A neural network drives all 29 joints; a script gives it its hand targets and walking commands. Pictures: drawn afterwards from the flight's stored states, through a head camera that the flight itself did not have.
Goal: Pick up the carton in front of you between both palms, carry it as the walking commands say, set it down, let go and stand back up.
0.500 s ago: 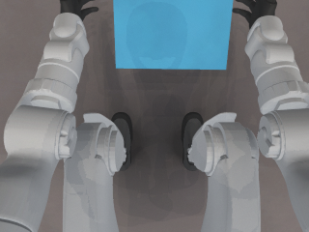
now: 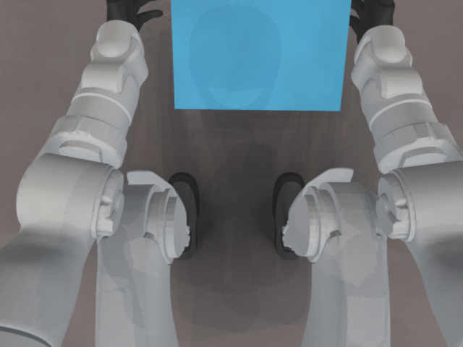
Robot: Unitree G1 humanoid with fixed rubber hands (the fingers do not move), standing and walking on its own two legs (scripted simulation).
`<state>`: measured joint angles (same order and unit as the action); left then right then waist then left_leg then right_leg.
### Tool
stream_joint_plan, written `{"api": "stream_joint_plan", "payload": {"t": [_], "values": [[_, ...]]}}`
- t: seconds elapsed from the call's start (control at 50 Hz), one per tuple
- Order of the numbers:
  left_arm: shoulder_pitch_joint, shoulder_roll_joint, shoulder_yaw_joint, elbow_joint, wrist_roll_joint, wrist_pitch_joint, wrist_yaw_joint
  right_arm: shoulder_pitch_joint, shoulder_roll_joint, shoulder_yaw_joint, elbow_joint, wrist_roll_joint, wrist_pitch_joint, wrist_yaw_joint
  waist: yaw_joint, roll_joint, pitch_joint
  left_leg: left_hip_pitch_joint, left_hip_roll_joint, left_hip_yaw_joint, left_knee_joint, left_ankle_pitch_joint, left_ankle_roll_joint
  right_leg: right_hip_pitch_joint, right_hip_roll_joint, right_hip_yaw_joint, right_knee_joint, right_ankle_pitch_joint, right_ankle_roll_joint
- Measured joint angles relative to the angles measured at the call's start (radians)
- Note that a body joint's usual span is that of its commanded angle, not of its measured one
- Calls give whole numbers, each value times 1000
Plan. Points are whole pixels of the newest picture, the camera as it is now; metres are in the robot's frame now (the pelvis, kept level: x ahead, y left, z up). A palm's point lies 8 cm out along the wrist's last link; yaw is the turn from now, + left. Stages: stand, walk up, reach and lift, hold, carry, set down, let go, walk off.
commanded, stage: reach and lift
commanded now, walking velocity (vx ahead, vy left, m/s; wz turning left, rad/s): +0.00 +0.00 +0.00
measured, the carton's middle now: (253, 45) +0.50 -0.03 -0.25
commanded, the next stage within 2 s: none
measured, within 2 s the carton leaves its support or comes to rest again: leaves its support in 0.38 s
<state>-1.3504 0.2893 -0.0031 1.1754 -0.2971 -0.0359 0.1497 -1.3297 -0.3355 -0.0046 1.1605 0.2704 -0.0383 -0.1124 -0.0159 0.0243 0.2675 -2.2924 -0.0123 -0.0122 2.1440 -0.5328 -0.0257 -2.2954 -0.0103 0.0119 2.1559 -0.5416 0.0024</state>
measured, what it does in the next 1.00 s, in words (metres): rises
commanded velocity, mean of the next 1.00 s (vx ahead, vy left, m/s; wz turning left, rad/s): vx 0.00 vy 0.00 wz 0.00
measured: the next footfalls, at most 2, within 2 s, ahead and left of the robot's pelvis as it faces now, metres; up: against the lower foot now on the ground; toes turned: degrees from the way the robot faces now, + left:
none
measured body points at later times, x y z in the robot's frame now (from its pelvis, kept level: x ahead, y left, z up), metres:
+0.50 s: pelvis -0.01 +0.00 -0.01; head +0.32 -0.03 +0.30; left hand +0.53 +0.13 -0.14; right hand +0.52 -0.18 -0.15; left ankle +0.12 +0.13 -0.34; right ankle +0.12 -0.12 -0.34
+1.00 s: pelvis +0.01 +0.01 +0.12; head +0.25 -0.01 +0.50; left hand +0.50 +0.11 +0.06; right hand +0.47 -0.19 +0.05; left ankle +0.12 +0.13 -0.34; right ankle +0.11 -0.12 -0.34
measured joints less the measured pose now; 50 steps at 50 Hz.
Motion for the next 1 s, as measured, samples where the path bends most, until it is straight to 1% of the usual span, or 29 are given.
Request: {"api": "stream_joint_plan", "payload": {"t": [0.02, 0.06, 0.08, 0.1, 0.12, 0.2, 0.3, 0.34, 0.4, 0.44, 0.48, 0.5, 0.54, 0.6, 0.64, 0.72, 0.74, 0.76, 0.8, 0.84, 0.9, 1.0], "values": [[-9, -7, -8, 3, -2, -2, 2, -10, 4, 8, 6, 3, -3, 0, 0, 1, 3, 0, -1, 0, -2, 2, 1, 1, -1, 0, -2, 2, 0], [-30, -26, -17, 11, 2, -6, 5, -29, 13, 11, 19, 6, -10, -15, 0, 2, 8, 0, -2, 0, -6, 7, 2, 2, -2, 0, -7, 5, 2], [-41, -38, -15, 17, 8, -8, 12, -38, 17, 12, 26, 6, -13, -22, 0, 3, 10, 0, -3, -1, -8, 9, 2, 3, -2, 0, -9, 7, 2], [-50, -46, -4, 24, 15, -9, 31, -45, 20, 11, 36, 6, -15, -33, 1, 3, 12, -1, -2, -1, -10, 10, 3, 3, -2, -1, -12, 8, 3], [-53, -49, 3, 29, 19, -13, 41, -49, 19, 14, 41, 10, -18, -33, 1, 4, 13, -1, -2, -2, -11, 11, 3, 3, -1, -2, -14, 10, 3], [-68, -58, 35, 51, 31, -22, 54, -75, 21, 16, 77, 11, -27, -31, 3, 2, 16, -3, 3, -2, -13, 16, 4, -2, 5, -1, -18, 20, 2], [-79, -60, 104, 41, 77, 22, 50, -109, 26, -7, 87, -21, 21, -31, 1, 3, 20, -13, 0, -3, 5, 24, 0, -16, 10, 1, 0, 31, 1], [-76, -55, 103, 31, 79, 41, 49, -108, 28, -2, 70, -22, 46, -36, 0, 6, 20, -16, -4, -4, 16, 25, -5, -21, 12, 3, 12, 33, 2], [-50, -46, 80, -12, 53, 70, 49, -77, 31, 20, 14, -8, 80, -52, 1, 11, 13, -10, -13, -6, 30, 18, -14, -20, 17, 8, 27, 32, 3], [-8, -48, 76, -65, 39, 91, 54, -32, 38, 26, -44, -3, 101, -65, 5, 14, -7, 0, -19, -8, 34, 11, -16, -13, 23, 11, 30, 29, 5], [53, -61, 91, -133, 43, 114, 57, 22, 52, 11, -110, -16, 129, -73, 8, 15, -39, 18, -26, -13, 33, 0, -27, 0, 31, 14, 27, 25, 9], [87, -70, 104, -167, 52, 126, 57, 50, 63, -6, -142, -30, 145, -74, 9, 15, -59, 30, -30, -16, 24, 21, -26, 9, 36, 15, 22, 23, 11], [152, -92, 139, -225, 83, 153, 52, 108, 92, -51, -201, -68, 178, -71, 8, 14, -109, 52, -34, -20, 18, -2, -27, 29, 43, 17, 8, 17, 15], [226, -140, 211, -286, 154, 198, 37, 181, 140, -140, -264, -149, 228, -51, 2, 12, -195, 85, -40, -23, -17, -23, -36, 63, 48, 21, -32, 12, 20], [257, -175, 271, -304, 217, 226, 21, 217, 176, -209, -285, -212, 258, -32, -2, 10, -255, 107, -43, -24, -51, -26, -30, 85, 52, 24, -69, 13, 23], [285, -237, 391, -317, 353, 278, -12, 254, 233, -337, -297, -339, 304, 11, -2, 0, -351, 153, -62, -28, -134, -15, -31, 129, 65, 33, -157, 28, 30], [290, -248, 412, -323, 380, 289, -19, 260, 244, -362, -300, -366, 312, 20, -1, -2, -369, 165, -66, -29, -154, -11, -30, 140, 68, 35, -179, 33, 32], [292, -260, 426, -329, 401, 298, -38, 265, 256, -378, -305, -385, 318, 44, -3, -3, -384, 175, -70, -30, -174, -14, -27, 151, 70, 37, -201, 38, 33], [300, -277, 454, -346, 439, 311, -52, 277, 272, -411, -322, -425, 329, 63, -5, -3, -405, 198, -74, -31, -215, -5, -26, 176, 71, 39, -244, 46, 35], [311, -293, 471, -367, 467, 319, -60, 293, 284, -432, -347, -450, 336, 77, -7, -2, -419, 222, -75, -32, -255, 2, -20, 201, 69, 41, -284, 53, 36], [339, -314, 478, -409, 486, 329, -66, 324, 299, -445, -389, -467, 346, 91, -8, -2, -435, 258, -75, -32, -309, 11, -15, 239, 66, 43, -338, 60, 37], [412, -338, 454, -487, 475, 344, -68, 392, 322, -428, -461, -458, 359, 97, -6, -4, -457, 327, -71, -34, -386, 16, -10, 309, 64, 46, -415, 63, 37]]}}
